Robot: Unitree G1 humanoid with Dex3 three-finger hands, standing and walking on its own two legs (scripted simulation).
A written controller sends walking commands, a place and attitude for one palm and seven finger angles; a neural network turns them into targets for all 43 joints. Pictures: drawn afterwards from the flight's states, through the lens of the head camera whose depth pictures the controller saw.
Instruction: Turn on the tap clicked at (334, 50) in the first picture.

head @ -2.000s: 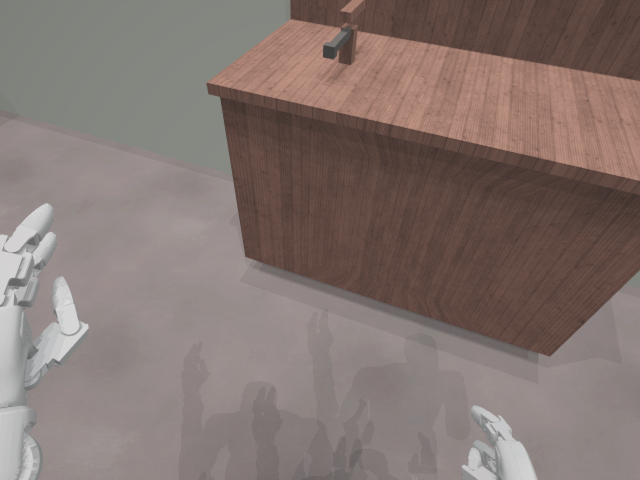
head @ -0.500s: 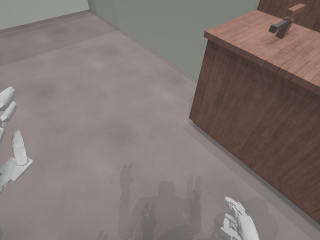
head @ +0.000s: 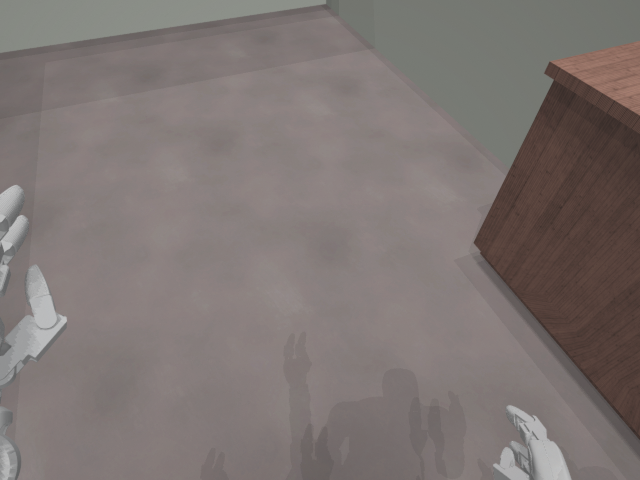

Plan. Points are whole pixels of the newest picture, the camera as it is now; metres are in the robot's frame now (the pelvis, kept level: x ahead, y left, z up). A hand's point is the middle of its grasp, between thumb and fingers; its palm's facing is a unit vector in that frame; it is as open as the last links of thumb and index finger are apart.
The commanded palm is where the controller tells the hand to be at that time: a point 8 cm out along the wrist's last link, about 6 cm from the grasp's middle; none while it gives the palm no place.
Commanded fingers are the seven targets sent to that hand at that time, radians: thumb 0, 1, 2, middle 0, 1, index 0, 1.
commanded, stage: walk around to get in front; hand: left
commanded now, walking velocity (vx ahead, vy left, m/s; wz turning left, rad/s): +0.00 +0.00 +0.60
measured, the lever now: out of the picture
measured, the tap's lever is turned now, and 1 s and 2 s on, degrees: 0 0 0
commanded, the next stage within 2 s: none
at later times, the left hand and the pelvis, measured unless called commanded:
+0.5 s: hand out of the picture +0.07 +0.26 +0.16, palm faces +0.62 -0.67 -0.41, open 7.4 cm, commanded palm +0.01 +0.28 +0.18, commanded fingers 0.00 0.90 0.90 -0.20 -0.30 -0.20 -0.30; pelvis -0.06 -0.03 +0.00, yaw +16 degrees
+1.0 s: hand out of the picture +0.02 +0.35 +0.17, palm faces +0.79 -0.49 -0.36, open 7.5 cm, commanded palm -0.07 +0.35 +0.18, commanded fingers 0.00 0.90 0.90 -0.20 -0.30 -0.20 -0.30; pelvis -0.05 +0.03 -0.01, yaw +33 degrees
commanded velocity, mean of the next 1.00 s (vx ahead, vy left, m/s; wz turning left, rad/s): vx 0.21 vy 0.00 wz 0.55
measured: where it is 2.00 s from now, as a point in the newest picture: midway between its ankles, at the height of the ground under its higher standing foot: outside the picture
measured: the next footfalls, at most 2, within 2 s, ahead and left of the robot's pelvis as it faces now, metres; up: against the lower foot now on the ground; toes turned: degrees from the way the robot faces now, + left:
left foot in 0.02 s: +0.03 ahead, +0.12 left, +0.00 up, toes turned +7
right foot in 0.46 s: -0.02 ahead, -0.12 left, +0.00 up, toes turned +11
